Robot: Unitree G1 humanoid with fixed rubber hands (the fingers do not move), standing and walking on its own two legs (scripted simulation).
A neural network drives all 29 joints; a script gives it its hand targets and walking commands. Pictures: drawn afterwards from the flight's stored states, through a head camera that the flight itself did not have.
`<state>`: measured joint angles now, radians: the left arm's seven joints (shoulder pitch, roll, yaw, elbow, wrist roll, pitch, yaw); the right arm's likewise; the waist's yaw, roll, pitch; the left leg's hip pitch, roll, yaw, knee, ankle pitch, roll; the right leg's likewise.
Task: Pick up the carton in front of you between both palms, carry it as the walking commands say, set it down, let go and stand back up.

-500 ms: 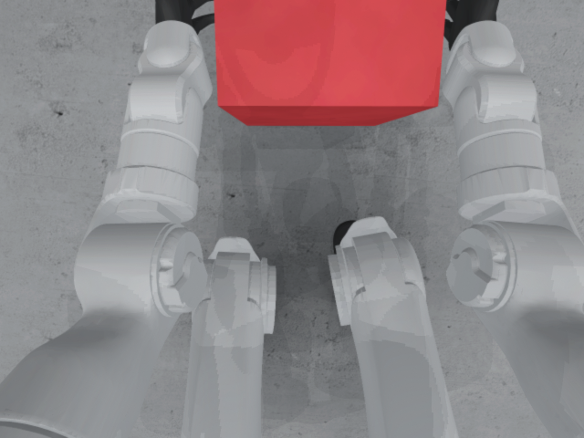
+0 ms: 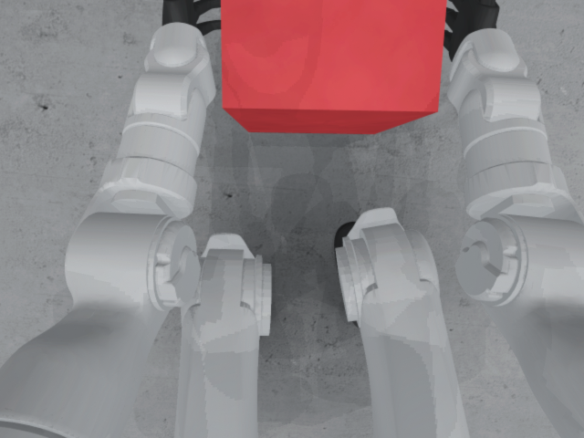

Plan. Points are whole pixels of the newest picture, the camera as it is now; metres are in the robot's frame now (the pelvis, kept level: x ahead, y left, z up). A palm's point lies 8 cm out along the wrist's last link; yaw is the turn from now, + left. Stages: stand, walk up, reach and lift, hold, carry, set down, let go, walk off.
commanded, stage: set down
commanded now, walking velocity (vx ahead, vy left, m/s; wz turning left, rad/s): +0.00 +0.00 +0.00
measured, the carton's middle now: (320, 43) +0.53 -0.09 -0.25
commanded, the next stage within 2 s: let go in 1.96 s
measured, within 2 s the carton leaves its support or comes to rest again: rests again in 0.10 s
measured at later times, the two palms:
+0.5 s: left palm (179, 29) +0.54 +0.07 -0.17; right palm (465, 37) +0.49 -0.24 -0.18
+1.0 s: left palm (152, 24) +0.55 +0.10 -0.18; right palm (503, 25) +0.50 -0.28 -0.18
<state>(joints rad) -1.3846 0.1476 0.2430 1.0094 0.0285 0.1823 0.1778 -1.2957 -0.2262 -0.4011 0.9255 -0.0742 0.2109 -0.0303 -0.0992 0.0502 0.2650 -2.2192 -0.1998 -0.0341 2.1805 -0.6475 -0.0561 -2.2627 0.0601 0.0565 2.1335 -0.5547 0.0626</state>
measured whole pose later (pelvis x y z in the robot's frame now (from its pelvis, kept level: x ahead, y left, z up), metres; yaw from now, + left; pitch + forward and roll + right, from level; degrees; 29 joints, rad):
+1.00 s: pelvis -0.01 -0.01 -0.02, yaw +0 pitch +35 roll +0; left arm -1.42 0.35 0.02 1.02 -0.19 0.09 0.13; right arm -1.39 -0.42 -0.22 1.11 0.21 0.02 -0.05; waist -0.09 0.01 0.39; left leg -2.21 -0.11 -0.01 2.24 -0.64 -0.04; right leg -2.27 0.01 0.00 2.19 -0.54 0.00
